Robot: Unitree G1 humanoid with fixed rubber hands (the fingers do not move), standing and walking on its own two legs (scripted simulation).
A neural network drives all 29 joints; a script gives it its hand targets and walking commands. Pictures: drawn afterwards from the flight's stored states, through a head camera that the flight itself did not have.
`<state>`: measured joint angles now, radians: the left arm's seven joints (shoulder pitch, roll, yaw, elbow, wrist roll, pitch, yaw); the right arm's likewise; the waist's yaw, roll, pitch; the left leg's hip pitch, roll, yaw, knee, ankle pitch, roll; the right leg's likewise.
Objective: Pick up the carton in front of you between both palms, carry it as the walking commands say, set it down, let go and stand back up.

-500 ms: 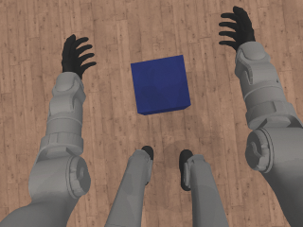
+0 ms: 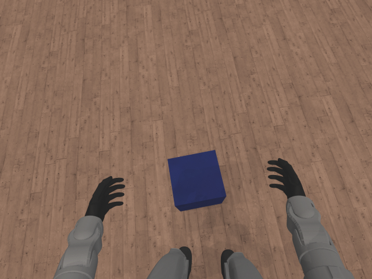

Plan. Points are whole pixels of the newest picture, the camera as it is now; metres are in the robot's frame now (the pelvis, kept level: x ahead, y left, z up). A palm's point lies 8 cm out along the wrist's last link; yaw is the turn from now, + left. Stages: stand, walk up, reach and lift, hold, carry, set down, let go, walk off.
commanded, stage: let go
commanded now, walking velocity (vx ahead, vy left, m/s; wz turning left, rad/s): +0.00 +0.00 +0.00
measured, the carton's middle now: (196, 182) +0.42 +0.04 -0.62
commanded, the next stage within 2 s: stand in 0.78 s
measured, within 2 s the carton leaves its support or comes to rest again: neither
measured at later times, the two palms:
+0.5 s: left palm (98, 254) +0.16 +0.20 -0.04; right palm (357, 266) +0.17 -0.26 -0.03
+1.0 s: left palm (71, 247) +0.17 +0.27 -0.05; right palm (368, 268) +0.17 -0.28 -0.04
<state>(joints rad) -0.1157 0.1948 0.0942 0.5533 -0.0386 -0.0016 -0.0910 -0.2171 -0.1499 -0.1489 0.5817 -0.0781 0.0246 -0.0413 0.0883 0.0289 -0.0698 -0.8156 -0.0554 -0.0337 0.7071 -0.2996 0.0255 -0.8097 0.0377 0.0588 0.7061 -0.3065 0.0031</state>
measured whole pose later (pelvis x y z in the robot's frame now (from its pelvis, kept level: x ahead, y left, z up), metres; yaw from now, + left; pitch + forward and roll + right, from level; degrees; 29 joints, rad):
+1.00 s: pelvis +0.03 -0.01 +0.03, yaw +0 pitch -1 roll +0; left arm 0.18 0.32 0.05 0.61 0.03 0.05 0.01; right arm 0.20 -0.30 -0.06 0.66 -0.04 0.03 -0.01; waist 0.01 -0.03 0.03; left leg -0.20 -0.04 -0.04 0.54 -0.32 0.02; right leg -0.18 0.03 0.04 0.52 -0.32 -0.01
